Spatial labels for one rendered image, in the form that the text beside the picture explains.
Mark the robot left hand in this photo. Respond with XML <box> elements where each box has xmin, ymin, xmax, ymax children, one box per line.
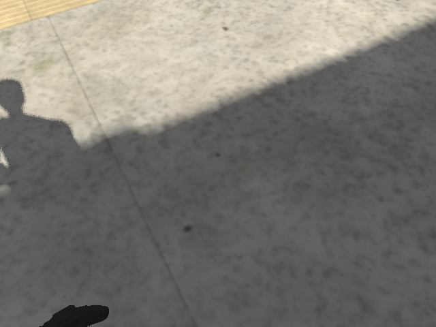
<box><xmin>39</xmin><ymin>305</ymin><xmax>109</xmax><ymax>327</ymax></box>

